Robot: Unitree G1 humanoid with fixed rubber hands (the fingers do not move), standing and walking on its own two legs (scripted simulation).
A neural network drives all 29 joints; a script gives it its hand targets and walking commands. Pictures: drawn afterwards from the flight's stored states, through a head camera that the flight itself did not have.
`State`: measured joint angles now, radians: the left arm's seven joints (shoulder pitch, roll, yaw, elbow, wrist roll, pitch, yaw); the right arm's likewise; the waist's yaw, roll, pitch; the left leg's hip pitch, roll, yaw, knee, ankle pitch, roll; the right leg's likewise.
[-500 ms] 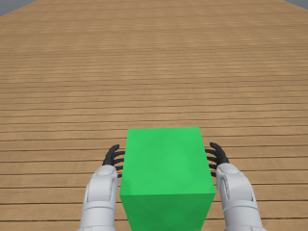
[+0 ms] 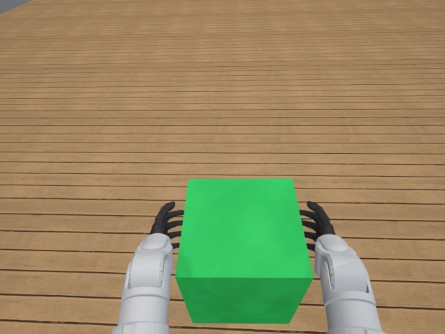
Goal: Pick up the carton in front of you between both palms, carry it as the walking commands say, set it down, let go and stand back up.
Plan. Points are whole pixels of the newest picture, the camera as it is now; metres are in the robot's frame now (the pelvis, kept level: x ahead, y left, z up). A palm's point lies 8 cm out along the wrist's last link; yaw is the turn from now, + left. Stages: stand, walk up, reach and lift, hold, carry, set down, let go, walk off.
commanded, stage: carry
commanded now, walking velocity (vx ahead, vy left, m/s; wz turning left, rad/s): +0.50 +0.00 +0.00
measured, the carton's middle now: (240, 253) +0.32 +0.00 -0.05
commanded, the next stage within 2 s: none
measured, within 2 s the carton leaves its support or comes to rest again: neither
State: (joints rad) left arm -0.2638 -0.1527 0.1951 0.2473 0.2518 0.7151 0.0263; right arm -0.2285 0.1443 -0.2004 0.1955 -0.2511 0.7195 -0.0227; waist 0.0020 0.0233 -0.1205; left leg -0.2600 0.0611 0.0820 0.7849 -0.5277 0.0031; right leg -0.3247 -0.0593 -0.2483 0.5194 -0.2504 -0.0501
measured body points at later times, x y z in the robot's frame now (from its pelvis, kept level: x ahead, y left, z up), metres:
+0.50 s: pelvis +0.22 +0.02 +0.01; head +0.24 +0.03 +0.46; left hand +0.54 +0.16 +0.04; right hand +0.52 -0.15 +0.04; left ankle +0.15 +0.13 -0.73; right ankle +0.31 -0.10 -0.71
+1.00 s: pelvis +0.36 +0.01 +0.00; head +0.36 +0.01 +0.45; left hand +0.67 +0.15 +0.04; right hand +0.67 -0.15 +0.04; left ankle +0.25 +0.12 -0.72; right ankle +0.36 -0.09 -0.73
